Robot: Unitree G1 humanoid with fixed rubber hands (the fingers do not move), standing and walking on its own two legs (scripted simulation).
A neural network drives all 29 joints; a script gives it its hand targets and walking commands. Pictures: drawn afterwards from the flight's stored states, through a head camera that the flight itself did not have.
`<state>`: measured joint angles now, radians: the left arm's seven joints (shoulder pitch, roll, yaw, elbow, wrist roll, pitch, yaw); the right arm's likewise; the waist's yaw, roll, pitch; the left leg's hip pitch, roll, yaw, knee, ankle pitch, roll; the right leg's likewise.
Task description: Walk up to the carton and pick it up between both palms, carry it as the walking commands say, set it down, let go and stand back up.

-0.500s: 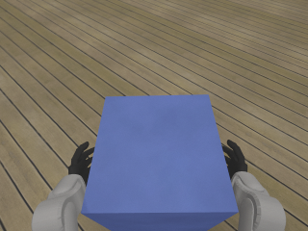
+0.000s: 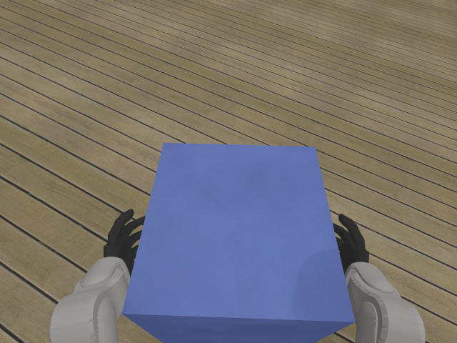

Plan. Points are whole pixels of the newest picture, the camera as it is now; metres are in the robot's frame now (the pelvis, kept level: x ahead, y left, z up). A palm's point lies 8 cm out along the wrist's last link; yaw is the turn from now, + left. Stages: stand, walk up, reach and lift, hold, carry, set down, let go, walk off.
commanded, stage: carry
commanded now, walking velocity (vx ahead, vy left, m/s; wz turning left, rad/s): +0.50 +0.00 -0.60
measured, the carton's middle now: (235, 249) +0.28 +0.01 +0.01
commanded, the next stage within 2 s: none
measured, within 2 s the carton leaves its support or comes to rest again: neither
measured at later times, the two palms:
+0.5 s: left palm (155, 70) +0.77 +0.25 +0.05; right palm (273, 105) +0.63 -0.07 +0.08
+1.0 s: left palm out of the picture +1.34 +0.29 +0.04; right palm (244, 23) +1.15 +0.00 +0.06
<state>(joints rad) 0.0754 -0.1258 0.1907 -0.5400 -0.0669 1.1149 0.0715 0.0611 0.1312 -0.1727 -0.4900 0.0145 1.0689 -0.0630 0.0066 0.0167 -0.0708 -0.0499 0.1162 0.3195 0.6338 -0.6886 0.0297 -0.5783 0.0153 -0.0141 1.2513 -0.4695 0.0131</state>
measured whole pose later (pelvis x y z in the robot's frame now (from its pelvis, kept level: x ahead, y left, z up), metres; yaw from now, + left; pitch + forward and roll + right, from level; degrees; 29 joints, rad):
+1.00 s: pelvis +1.03 +0.27 -0.01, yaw -30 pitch +8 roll -7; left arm -0.07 -0.13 0.08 -0.56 -0.05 1.06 0.08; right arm 0.16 0.12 -0.26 -0.56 0.07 0.94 -0.02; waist 0.08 -0.04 0.03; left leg -0.54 -0.05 0.10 2.09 -0.94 -0.32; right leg -0.42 -0.02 -0.27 0.75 -0.40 -0.11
